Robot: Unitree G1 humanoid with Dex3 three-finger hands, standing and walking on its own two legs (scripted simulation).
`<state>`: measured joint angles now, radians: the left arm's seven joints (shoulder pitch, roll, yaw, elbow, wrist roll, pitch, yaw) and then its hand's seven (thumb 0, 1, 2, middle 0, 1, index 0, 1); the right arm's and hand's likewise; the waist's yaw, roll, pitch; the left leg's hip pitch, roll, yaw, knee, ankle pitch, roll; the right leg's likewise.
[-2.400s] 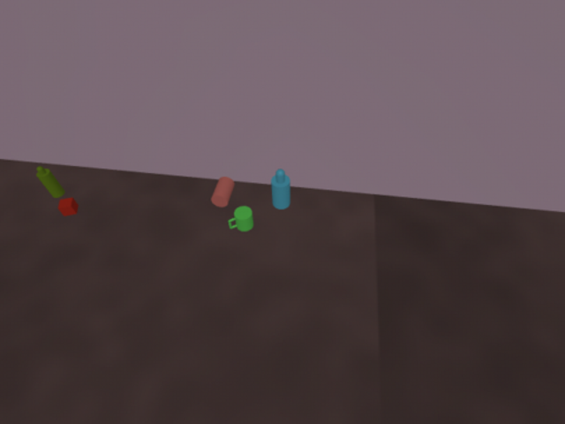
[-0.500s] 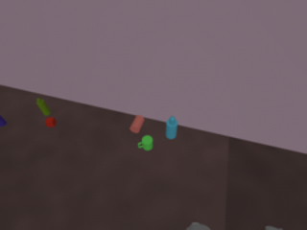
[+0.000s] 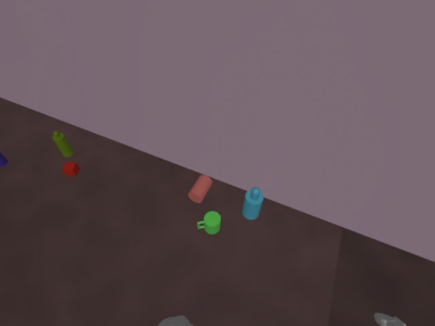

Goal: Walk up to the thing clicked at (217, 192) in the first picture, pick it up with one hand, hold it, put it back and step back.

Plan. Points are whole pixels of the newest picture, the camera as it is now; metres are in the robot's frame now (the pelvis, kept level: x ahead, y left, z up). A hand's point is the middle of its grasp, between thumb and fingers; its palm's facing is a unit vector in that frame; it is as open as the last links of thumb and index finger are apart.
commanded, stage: walk up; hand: left
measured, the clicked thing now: (200, 188) +0.85 +0.12 -0.71
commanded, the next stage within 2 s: none
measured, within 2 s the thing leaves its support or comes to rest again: neither
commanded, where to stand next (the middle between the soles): +0.46 -0.12 m, yaw +1 degrees
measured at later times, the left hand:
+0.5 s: hand (140, 271) +0.24 +0.19 -0.11, palm faces -0.01 -0.92 -0.40, open 7.4 cm
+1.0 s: hand (170, 205) +0.41 +0.16 -0.13, palm faces -0.06 -0.93 -0.36, open 7.4 cm
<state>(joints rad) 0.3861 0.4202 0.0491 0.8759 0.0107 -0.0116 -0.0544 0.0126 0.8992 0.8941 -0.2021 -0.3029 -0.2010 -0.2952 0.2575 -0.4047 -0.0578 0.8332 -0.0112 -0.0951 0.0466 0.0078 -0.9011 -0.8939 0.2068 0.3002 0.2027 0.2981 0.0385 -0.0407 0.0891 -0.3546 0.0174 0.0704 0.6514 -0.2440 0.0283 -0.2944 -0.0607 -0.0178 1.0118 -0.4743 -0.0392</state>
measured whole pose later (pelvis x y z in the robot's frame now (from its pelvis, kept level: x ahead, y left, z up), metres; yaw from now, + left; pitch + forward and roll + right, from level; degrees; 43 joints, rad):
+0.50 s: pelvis +0.17 -0.09 +0.01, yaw +0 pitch -3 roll +1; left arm 0.30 0.40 0.06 0.83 0.01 -0.06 -0.06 0.01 0.90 0.89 -0.20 -0.30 -0.20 -0.30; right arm 0.31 -0.45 -0.05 0.89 -0.01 -0.06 0.04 0.01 -0.90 -0.89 0.20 0.30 0.20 0.30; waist 0.02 0.05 0.08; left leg -0.46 0.06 0.04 0.96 -0.40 0.02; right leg -0.27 -0.05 -0.09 0.59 -0.27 -0.03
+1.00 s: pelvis +0.33 -0.12 +0.01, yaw +0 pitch -3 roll +1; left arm 0.26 0.43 0.06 0.87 0.00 -0.03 -0.06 0.01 0.90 0.89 -0.20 -0.30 -0.20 -0.30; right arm 0.35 -0.43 -0.04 0.84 -0.01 -0.07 0.03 0.01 -0.90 -0.89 0.21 0.30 0.20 0.30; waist -0.03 -0.03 0.10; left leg -0.20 0.06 0.07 0.58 -0.33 -0.01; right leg -0.47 -0.10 -0.02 0.72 -0.22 -0.01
